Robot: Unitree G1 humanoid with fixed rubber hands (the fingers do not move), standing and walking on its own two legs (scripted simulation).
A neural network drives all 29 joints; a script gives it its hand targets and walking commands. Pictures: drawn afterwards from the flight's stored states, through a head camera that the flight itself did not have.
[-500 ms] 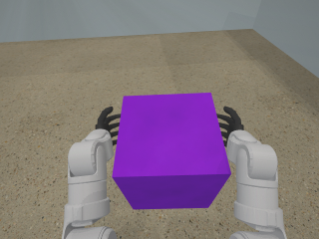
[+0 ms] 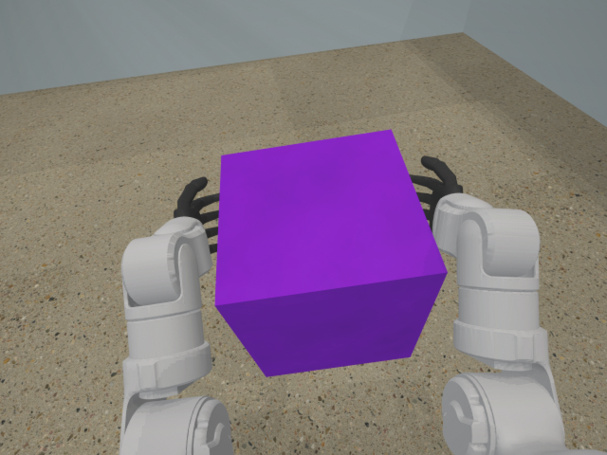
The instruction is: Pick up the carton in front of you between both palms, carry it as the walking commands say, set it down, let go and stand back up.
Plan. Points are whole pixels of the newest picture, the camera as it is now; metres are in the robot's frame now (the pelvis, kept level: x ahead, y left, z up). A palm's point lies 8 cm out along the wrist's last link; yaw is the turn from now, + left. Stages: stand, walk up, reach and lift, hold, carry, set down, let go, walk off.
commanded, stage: carry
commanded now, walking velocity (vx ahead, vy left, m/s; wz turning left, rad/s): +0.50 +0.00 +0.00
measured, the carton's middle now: (323, 264) +0.36 -0.01 +0.09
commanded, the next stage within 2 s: none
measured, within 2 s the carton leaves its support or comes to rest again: neither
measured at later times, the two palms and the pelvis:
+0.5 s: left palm (203, 142) +0.63 +0.18 +0.11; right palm (371, 134) +0.61 -0.12 +0.12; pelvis +0.30 +0.04 +0.02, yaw +0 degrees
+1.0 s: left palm (237, 90) +0.83 +0.14 +0.11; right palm (372, 78) +0.86 -0.16 +0.11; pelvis +0.61 -0.02 +0.03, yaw +3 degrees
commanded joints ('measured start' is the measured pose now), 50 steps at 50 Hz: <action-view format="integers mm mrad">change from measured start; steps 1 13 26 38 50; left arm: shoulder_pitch -654 -389 -96 163 217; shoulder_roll -834 -944 -909 -892 -970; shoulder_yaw -612 -823 -804 -867 -915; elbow -111 -214 -252 -423 -463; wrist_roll -335 -369 -272 -312 -357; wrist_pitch -1 -170 -115 -26 -64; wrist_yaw -78 -158 -153 -206 -250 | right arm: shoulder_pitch -597 -265 -84 235 307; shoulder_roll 924 976 996 937 1029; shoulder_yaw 547 756 847 836 890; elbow -102 -228 -338 -444 -482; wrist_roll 226 145 244 205 198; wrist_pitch -9 -187 -141 -47 -78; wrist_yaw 90 125 188 227 233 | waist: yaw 64 65 -4 0 17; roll -96 -158 50 116 -140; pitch -463 -392 -383 -174 -195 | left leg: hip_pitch -478 -307 514 369 -252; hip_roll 46 6 319 224 132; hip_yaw -46 127 -189 104 70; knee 137 -641 -1011 -936 -396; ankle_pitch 19 390 614 565 235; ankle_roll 4 -13 134 35 -60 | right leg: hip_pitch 698 737 -141 180 476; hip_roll -373 -223 -135 -85 -357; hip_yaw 586 169 107 -110 146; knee -177 -147 401 -159 -478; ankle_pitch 147 680 -159 75 -56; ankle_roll -193 -57 128 110 -15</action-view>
